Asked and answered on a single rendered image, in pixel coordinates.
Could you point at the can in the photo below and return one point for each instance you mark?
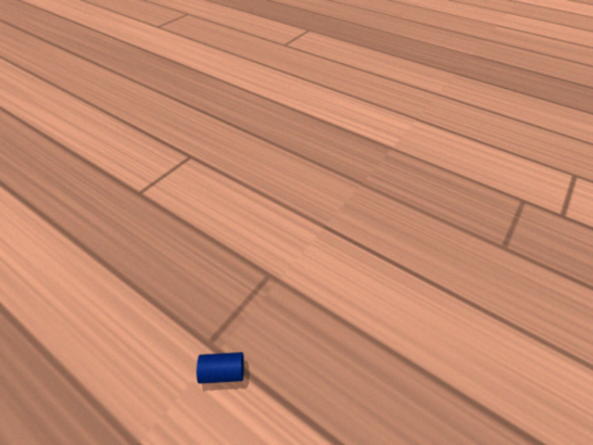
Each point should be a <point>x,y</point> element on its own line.
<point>220,367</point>

